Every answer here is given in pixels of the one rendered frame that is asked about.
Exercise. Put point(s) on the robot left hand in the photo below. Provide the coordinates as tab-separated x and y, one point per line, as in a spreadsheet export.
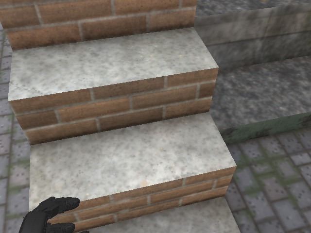
37	220

